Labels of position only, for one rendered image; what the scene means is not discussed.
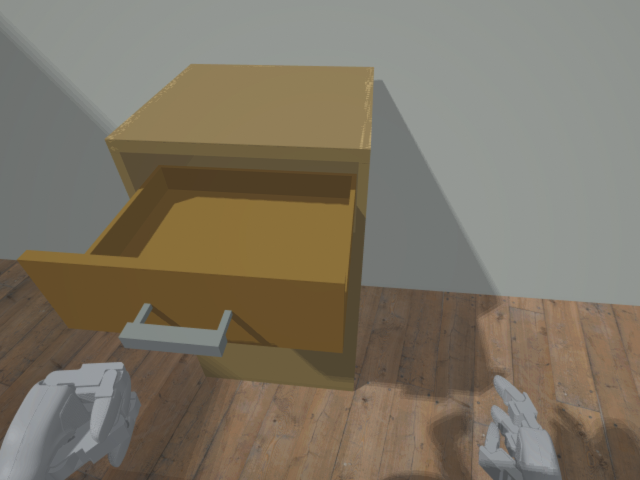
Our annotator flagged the left robot hand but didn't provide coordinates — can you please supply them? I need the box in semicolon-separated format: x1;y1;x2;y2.
0;362;141;480

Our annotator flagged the cabinet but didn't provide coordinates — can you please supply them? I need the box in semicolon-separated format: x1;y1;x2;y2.
105;64;374;391

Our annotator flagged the drawer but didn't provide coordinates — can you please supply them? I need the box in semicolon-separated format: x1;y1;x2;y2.
17;165;357;353

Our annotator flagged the right robot hand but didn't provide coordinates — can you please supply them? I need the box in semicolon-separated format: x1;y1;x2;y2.
479;375;562;480

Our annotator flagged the handle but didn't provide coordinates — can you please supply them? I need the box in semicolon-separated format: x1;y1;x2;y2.
118;303;233;357

